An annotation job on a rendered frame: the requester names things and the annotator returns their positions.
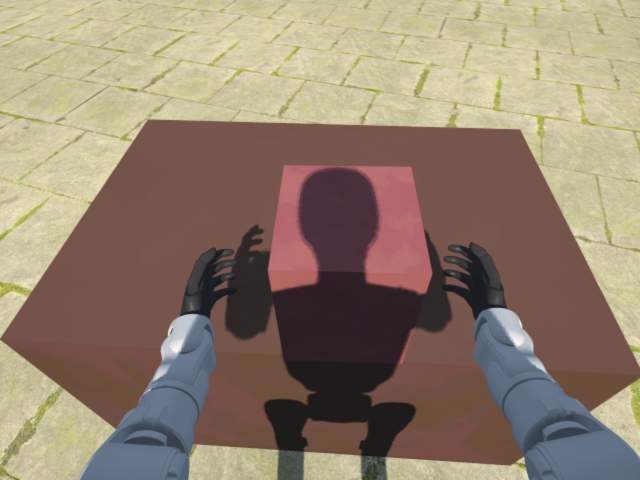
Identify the left robot forearm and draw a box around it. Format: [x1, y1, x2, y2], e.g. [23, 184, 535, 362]
[78, 314, 216, 480]

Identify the robot right hand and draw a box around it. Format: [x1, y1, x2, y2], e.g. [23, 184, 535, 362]
[442, 242, 507, 320]

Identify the right robot forearm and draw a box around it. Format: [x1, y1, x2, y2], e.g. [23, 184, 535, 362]
[473, 308, 640, 464]

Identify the pedestal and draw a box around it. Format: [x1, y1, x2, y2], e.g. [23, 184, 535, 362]
[0, 119, 640, 466]

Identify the robot left hand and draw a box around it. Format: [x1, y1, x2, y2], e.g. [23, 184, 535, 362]
[180, 247, 237, 319]

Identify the carton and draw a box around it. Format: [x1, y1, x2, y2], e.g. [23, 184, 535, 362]
[268, 165, 433, 364]

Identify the robot left upper arm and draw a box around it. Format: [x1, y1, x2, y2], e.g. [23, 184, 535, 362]
[83, 442, 190, 480]

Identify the robot right upper arm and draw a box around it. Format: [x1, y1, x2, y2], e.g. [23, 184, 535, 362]
[525, 430, 640, 480]

